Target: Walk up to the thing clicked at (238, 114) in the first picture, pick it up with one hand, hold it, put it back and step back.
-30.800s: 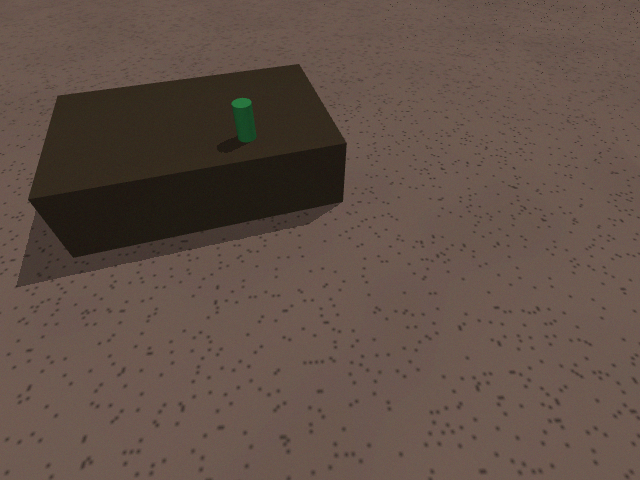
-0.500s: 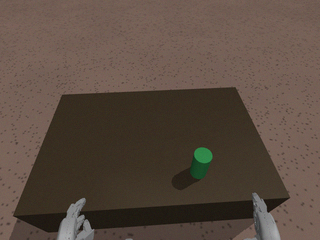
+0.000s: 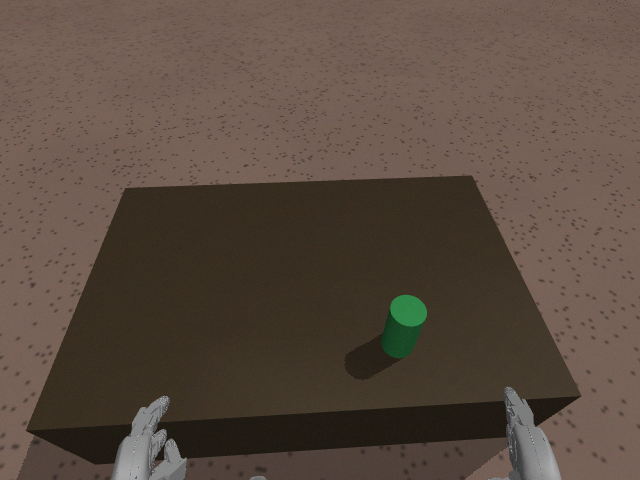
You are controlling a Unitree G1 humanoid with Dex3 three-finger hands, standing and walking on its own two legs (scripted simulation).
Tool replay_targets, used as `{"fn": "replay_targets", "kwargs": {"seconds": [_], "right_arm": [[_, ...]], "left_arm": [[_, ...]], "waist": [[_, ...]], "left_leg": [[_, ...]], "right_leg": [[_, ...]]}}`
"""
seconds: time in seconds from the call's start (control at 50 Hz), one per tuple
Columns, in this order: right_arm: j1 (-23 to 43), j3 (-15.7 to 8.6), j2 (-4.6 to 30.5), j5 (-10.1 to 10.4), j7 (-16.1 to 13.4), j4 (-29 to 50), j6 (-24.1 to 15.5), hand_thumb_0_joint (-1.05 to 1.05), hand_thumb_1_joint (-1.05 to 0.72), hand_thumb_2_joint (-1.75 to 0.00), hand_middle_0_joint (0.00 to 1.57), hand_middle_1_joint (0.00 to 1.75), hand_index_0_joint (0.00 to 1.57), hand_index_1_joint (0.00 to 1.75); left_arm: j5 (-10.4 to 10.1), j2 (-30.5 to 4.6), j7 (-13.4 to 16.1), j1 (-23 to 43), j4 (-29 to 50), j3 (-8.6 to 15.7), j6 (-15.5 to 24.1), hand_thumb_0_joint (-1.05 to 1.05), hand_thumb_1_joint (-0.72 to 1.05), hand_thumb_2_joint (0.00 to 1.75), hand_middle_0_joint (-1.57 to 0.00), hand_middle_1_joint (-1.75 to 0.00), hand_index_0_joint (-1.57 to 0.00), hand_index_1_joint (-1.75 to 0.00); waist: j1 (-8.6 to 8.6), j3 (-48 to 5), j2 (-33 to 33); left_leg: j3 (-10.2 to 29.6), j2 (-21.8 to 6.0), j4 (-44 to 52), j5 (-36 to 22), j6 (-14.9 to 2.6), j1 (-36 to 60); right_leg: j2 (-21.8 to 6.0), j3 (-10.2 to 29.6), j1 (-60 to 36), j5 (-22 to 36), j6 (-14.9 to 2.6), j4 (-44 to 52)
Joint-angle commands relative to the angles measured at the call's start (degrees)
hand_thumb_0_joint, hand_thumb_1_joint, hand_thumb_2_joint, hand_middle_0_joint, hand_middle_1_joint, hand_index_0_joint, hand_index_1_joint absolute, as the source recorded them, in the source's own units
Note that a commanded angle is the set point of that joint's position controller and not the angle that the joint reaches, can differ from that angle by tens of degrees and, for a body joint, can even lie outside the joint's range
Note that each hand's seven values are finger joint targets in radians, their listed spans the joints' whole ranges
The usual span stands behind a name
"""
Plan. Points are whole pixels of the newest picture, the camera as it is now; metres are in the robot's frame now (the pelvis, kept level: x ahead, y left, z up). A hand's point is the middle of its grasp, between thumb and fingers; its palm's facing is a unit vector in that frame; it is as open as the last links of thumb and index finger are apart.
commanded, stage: home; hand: right
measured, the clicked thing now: (402, 327) +0.49 -0.18 -0.31
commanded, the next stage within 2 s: stand in 0.02 s
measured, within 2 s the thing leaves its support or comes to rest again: neither
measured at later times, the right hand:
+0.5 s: hand out of the picture +0.12 -0.24 -0.11, palm faces -0.03 +0.93 -0.35, open 11.0 cm
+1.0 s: hand out of the picture +0.06 -0.24 -0.10, palm faces -0.02 +0.94 -0.35, open 7.4 cm
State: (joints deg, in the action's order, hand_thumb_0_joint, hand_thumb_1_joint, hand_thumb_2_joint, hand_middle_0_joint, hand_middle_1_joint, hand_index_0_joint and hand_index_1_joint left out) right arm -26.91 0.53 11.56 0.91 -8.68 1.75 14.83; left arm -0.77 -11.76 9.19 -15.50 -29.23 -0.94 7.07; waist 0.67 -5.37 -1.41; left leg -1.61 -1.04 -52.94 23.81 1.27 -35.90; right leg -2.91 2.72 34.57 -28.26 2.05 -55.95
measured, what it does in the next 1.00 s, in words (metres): rises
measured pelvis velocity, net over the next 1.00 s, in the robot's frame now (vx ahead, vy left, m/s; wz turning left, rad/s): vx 0.00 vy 0.00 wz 0.01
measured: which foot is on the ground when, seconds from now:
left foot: down 0.00-1.00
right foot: down 0.00-1.00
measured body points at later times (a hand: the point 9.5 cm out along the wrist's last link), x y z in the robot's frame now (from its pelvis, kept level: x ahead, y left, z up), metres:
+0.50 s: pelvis +0.00 +0.00 +0.02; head +0.01 +0.00 +0.47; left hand +0.11 +0.29 -0.09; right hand +0.12 -0.28 -0.08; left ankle +0.03 +0.14 -0.68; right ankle +0.00 -0.14 -0.68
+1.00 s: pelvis +0.00 +0.00 +0.05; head +0.00 +0.01 +0.50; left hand +0.07 +0.29 -0.09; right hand +0.06 -0.29 -0.08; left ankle +0.03 +0.14 -0.68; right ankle +0.00 -0.14 -0.68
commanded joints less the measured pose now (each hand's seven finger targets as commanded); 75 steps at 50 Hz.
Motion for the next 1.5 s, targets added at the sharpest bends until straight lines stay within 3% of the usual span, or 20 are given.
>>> {"fn": "replay_targets", "kwargs": {"seconds": [0.0,0.1,0.14,0.2,0.22,0.24,0.26,0.32,0.38,0.44,0.48,0.52,0.62,0.7,0.8,0.94,1.06,1.1,1.32,1.48], "right_arm": [[0.87,-3.63,5.5,-0.72,-0.43,9.54,-2.77,0.0,0.58,-0.04,0.05,0.05,0.05,0.05],[1.99,-3.21,5.59,-0.75,-0.49,10.4,-2.9,0.0,0.58,-0.04,0.05,0.05,0.05,0.05],[1.3,-2.79,4.85,-0.66,-0.38,9.08,-2.7,0.0,0.42,-0.2,0.2,0.21,0.2,0.21],[2.14,-3.44,5.7,-0.67,-0.49,11.13,-3.1,0.0,0.18,-0.44,0.2,0.3,0.2,0.3],[11.65,-5.95,15.61,-7.08,2.92,-8.98,-9.53,0.0,0.1,-0.52,0.2,0.3,0.2,0.3],[9.5,-6.55,15.13,-7.26,4.5,-16.46,-12.24,0.0,0.02,-0.6,0.2,0.3,0.2,0.3],[10.95,-6.4,15.3,-6.99,5.4,-18.55,-13.73,0.0,-0.06,-0.68,0.2,0.3,0.2,0.3],[11.44,-4.95,14.73,-5.25,7.34,-24.16,-16.32,0.0,-0.3,-0.9,0.2,0.3,0.2,0.3],[13.5,-5.47,15.57,-3.82,7.94,-29.78,-16.87,0.0,-0.54,-0.9,0.2,0.3,0.2,0.3],[13.85,-4.93,15.1,-3.73,7.86,-35.07,-17.6,0.0,-0.78,-0.9,0.2,0.3,0.2,0.3],[14.72,-5.23,16.49,-3.85,7.65,-38.05,-17.68,0.0,-0.9,-0.9,0.2,0.3,0.2,0.3],[15.33,-5.33,16.95,-3.76,7.4,-40.83,-17.72,0.0,-0.9,-0.9,0.2,0.3,0.2,0.3],[14.42,-4.67,16.98,-3.11,7.02,-47.61,-17.62,0.0,-0.9,-0.9,0.2,0.3,0.2,0.3],[14.45,-4.19,17.7,-2.89,6.83,-52.23,-17.38,0.0,-0.9,-0.9,0.2,0.3,0.2,0.3],[16.38,-3.46,17.94,-2.57,6.78,-56.33,-17.18,0.0,-0.9,-0.9,0.2,0.3,0.2,0.3],[18.32,-3.07,18.47,-2.3,6.93,-60.26,-17.03,0.0,-0.9,-0.9,0.2,0.3,0.2,0.3],[19.44,-2.95,18.28,-2.0,7.21,-62.3,-16.81,0.0,-0.9,-0.9,0.2,0.3,0.2,0.3],[19.28,-2.9,18.58,-2.06,7.31,-62.88,-16.64,0.0,-0.9,-0.9,0.2,0.3,0.2,0.3],[21.28,-2.73,18.85,-1.86,7.56,-64.16,-16.33,0.0,-0.9,-0.9,0.2,0.3,0.2,0.3],[21.52,-2.86,19.51,-1.76,7.8,-64.75,-15.99,0.0,-0.9,-0.9,0.2,0.3,0.2,0.3]], "left_arm": [[0.22,-6.98,0.91,3.94,8.59,3.14,3.47,0.0,0.9,0.9,-0.2,-0.3,-0.2,-0.3],[0.24,-6.95,0.97,4.04,8.88,2.97,3.48,0.0,0.9,0.9,-0.2,-0.3,-0.2,-0.3],[0.16,-7.32,0.79,4.22,8.58,3.08,3.69,0.0,0.9,0.9,-0.2,-0.3,-0.2,-0.3],[0.27,-6.88,0.9,4.37,8.85,2.89,3.65,0.0,0.9,0.9,-0.2,-0.3,-0.2,-0.3],[7.69,-15.82,-2.51,6.61,-3.89,4.31,-0.1,0.0,0.9,0.9,-0.2,-0.3,-0.2,-0.3],[7.9,-16.63,-4.19,5.88,-4.78,5.89,-1.42,0.0,0.9,0.9,-0.2,-0.3,-0.2,-0.3],[7.68,-16.36,-5.03,6.03,-4.82,5.86,-1.82,0.0,0.9,0.9,-0.2,-0.3,-0.2,-0.3],[4.96,-15.13,-7.02,7.25,-6.64,5.49,-3.14,0.0,0.9,0.9,-0.2,-0.3,-0.2,-0.3],[3.88,-15.87,-8.29,5.19,-9.08,5.52,-3.84,0.0,0.9,0.9,-0.2,-0.3,-0.2,-0.3],[3.78,-16.1,-8.71,6.92,-11.67,5.57,-4.29,0.0,0.9,0.9,-0.2,-0.3,-0.2,-0.3],[3.71,-16.39,-8.72,6.72,-12.74,5.68,-4.41,0.0,0.9,0.9,-0.2,-0.3,-0.2,-0.3],[3.51,-16.52,-8.54,5.96,-14.36,5.73,-4.48,0.0,0.9,0.9,-0.2,-0.3,-0.2,-0.3],[2.86,-17.64,-8.24,5.89,-18.54,5.61,-4.99,0.0,0.9,0.9,-0.2,-0.3,-0.2,-0.3],[2.38,-17.97,-7.98,5.65,-21.56,5.31,-5.61,0.0,0.9,0.9,-0.2,-0.3,-0.2,-0.3],[2.01,-17.95,-7.99,5.35,-25.4,4.76,-6.2,0.0,0.9,0.9,-0.2,-0.3,-0.2,-0.3],[1.97,-18.01,-8.38,6.7,-28.99,4.35,-6.36,0.0,0.9,0.9,-0.2,-0.3,-0.2,-0.3],[2.03,-18.31,-8.39,8.27,-30.86,3.92,-5.94,0.0,0.9,0.9,-0.2,-0.3,-0.2,-0.3],[1.97,-18.3,-8.52,9.07,-31.26,3.86,-5.99,0.0,0.9,0.9,-0.2,-0.3,-0.2,-0.3],[2.0,-18.69,-8.47,9.27,-32.85,3.38,-5.84,0.0,0.9,0.9,-0.2,-0.3,-0.2,-0.3],[1.87,-19.23,-8.44,9.3,-33.46,3.3,-5.92,0.0,0.9,0.9,-0.2,-0.3,-0.2,-0.3]], "waist": [[0.25,-5.89,0.62],[0.3,-5.55,-0.27],[0.49,-4.04,0.08],[0.22,-5.71,-0.29],[-1.4,-0.37,4.36],[-1.43,-1.5,4.12],[-0.95,-0.36,3.5],[-0.49,1.21,3.62],[-0.17,0.17,3.04],[-1.35,1.48,-0.48],[-0.9,2.53,0.46],[-0.38,2.13,0.52],[-1.25,2.45,-0.77],[-1.22,3.44,0.47],[-0.57,5.86,1.92],[-0.51,8.11,3.43],[-0.91,7.49,1.88],[-1.31,8.35,2.22],[-0.88,6.87,1.03],[-0.97,7.7,1.22]], "left_leg": [[-2.16,1.52,9.11,-8.01,-0.73,6.39],[-2.12,1.57,9.16,-5.9,-0.87,5.58],[-2.35,1.74,9.13,-4.58,-0.95,4.78],[-2.12,1.53,9.21,-6.46,-0.93,5.95],[4.4,-1.72,9.69,-5.98,-4.45,13.13],[6.3,-2.97,11.04,-4.05,-6.18,12.98],[7.08,-3.05,11.52,-4.23,-6.54,12.25],[7.34,-3.97,14.92,-5.17,-5.66,11.96],[7.07,-3.97,14.93,-6.4,-4.66,13.43],[5.08,-2.86,15.3,-7.26,-3.97,16.53],[6.13,-3.46,16.61,-8.48,-4.27,17.51],[6.16,-3.83,17.15,-12.32,-4.37,18.99],[5.11,-3.86,19.62,-17.87,-3.62,22.52],[5.52,-4.63,23.31,-19.86,-3.29,23.85],[6.5,-5.44,28.52,-18.86,-2.96,24.09],[7.43,-5.79,33.59,-11.0,-2.43,24.31],[6.61,-5.6,33.56,-13.43,-2.26,27.09],[6.77,-5.58,34.56,-10.63,-2.28,26.12],[6.67,-5.76,35.3,-14.03,-2.15,27.73],[7.08,-5.87,36.13,-10.96,-2.34,26.61]], "right_leg": [[2.62,-3.18,-0.81,10.46,-2.13,9.24],[2.54,-3.05,-0.5,8.41,-2.04,9.93],[2.24,-2.64,-0.36,7.05,-2.02,10.55],[2.44,-3.0,-1.1,8.99,-2.03,9.73],[-0.25,0.86,-5.25,12.8,-4.71,12.66],[0.02,0.68,-6.18,10.49,-5.41,12.8],[0.13,1.26,-5.67,8.96,-6.39,13.44],[1.03,-0.33,-8.44,6.29,-5.5,14.65],[0.72,1.07,-10.76,7.5,-5.17,17.44],[-0.43,3.34,-10.07,7.71,-5.13,21.28],[-0.67,3.27,-10.92,9.26,-5.04,22.53],[-0.98,3.16,-13.51,12.93,-4.95,23.3],[-2.02,3.72,-17.46,18.71,-4.85,27.06],[-2.07,3.18,-20.72,20.05,-4.49,29.46],[-2.02,2.27,-24.08,18.45,-3.71,32.71],[-1.99,1.79,-25.08,15.93,-3.34,35.77],[-2.94,2.23,-25.39,16.24,-3.02,38.92],[-2.79,2.01,-25.16,14.87,-2.94,39.18],[-3.44,1.53,-26.27,16.68,-2.58,40.09],[-3.71,1.41,-26.13,14.21,-2.57,40.4]]}}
